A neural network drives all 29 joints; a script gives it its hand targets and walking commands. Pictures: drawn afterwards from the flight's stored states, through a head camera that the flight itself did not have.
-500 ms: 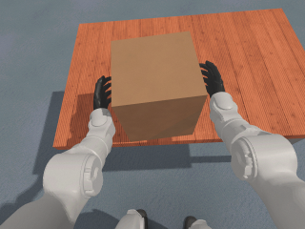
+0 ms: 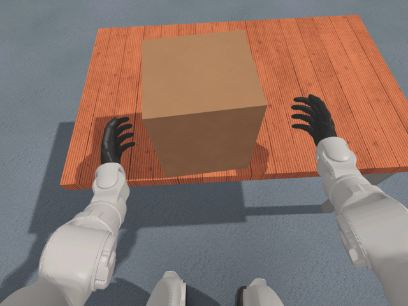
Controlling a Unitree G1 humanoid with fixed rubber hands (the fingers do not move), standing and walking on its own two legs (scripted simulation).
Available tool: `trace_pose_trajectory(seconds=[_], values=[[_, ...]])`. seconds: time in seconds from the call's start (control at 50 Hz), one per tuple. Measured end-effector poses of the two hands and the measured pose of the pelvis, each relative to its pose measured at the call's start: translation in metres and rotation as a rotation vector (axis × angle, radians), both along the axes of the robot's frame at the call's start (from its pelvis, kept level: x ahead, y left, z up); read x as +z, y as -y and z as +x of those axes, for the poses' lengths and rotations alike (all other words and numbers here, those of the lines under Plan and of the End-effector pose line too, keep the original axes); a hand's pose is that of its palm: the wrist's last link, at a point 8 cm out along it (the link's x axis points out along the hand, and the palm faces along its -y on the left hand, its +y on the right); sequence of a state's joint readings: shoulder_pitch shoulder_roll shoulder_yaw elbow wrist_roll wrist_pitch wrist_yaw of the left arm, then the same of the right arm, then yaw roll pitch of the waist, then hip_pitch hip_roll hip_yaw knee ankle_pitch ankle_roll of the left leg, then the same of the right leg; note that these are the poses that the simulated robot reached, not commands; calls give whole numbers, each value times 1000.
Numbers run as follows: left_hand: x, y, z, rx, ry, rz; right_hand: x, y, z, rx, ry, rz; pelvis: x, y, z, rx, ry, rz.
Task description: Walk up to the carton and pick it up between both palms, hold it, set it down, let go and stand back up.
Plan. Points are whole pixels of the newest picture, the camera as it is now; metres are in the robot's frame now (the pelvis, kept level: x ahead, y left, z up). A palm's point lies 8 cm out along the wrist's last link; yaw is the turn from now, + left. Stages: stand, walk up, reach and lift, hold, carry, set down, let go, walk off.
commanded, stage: set down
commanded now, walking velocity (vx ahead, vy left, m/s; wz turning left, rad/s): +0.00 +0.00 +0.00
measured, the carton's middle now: (200, 111) +0.52 +0.06 -0.01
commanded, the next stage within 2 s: none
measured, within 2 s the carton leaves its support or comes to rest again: neither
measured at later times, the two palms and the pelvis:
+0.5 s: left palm (113, 172) +0.35 +0.22 +0.01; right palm (335, 149) +0.41 -0.20 +0.03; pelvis +0.02 -0.01 +0.02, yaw +0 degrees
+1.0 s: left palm (106, 210) +0.28 +0.22 +0.01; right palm (338, 199) +0.32 -0.20 +0.01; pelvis +0.01 -0.01 +0.04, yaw +2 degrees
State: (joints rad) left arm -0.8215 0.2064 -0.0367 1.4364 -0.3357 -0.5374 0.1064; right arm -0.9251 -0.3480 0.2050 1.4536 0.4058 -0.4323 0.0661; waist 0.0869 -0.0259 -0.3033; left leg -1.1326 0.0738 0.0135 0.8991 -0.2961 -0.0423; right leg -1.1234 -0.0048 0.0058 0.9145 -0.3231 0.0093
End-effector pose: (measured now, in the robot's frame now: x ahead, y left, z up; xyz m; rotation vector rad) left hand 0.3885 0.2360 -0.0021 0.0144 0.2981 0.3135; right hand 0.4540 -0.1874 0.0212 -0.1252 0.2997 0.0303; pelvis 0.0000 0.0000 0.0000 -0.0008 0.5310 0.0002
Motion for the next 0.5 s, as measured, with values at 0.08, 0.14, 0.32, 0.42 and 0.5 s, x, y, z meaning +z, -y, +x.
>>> trace_pose_trajectory(seconds=[0.08,0.14,0.32,0.42,0.5], values=[[4,5,-2,-29,12,6,-6,-10,-9,20,-17,39,0,0,-3,7,12,-2],[8,11,-3,-43,23,-2,-11,-17,-14,33,-25,69,2,-1,-1,10,21,-5],[14,21,-20,-44,3,-28,-2,-9,-29,4,4,78,14,0,12,8,96,-8],[16,18,-29,-21,17,-33,9,5,-34,-6,31,46,20,5,17,4,141,-3],[14,17,-39,-5,14,-38,11,13,-42,-10,29,33,25,9,20,3,169,1]])
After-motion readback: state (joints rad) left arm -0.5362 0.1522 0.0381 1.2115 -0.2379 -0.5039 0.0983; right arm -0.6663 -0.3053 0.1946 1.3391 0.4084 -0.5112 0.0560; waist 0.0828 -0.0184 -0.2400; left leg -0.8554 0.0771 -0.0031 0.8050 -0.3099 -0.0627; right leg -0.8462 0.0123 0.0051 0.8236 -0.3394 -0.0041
